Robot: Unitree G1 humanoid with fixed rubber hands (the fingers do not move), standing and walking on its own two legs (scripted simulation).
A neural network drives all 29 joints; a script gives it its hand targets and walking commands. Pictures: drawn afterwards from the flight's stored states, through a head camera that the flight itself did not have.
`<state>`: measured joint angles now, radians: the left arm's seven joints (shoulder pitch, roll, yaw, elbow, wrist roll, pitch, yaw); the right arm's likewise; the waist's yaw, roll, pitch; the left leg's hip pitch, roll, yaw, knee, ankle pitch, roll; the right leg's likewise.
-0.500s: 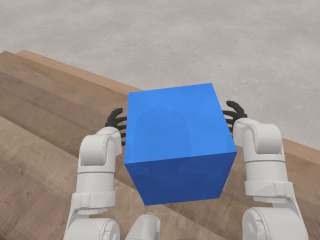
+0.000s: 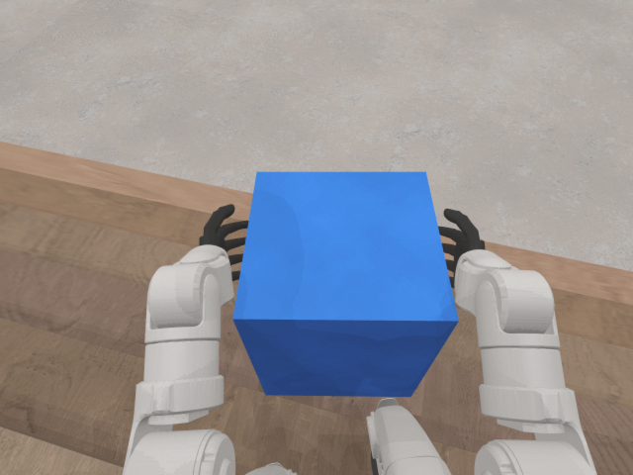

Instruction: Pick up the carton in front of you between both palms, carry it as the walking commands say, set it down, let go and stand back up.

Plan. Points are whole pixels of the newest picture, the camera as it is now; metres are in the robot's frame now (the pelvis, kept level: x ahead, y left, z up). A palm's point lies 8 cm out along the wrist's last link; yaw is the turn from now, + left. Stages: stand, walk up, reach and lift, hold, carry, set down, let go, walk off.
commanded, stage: carry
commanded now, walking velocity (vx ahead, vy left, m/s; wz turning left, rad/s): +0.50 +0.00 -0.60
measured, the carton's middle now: (339, 292) +0.35 -0.03 -0.02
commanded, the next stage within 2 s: none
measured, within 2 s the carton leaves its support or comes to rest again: neither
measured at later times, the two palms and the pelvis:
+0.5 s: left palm (286, 123) +0.75 +0.03 -0.07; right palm (435, 138) +0.69 -0.27 -0.08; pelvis +0.37 -0.06 -0.17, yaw -17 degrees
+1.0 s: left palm (347, 85) +1.08 -0.15 -0.22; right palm (457, 96) +0.99 -0.44 -0.21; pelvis +0.69 -0.16 -0.35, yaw -16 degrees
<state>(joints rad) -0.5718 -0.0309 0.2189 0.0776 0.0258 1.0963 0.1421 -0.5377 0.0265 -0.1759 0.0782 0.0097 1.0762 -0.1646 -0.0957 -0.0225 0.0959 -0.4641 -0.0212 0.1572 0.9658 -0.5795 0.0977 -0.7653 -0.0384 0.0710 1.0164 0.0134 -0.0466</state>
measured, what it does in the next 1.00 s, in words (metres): goes down, turning right: right foot 0.13 m lower, then left foot 0.13 m lower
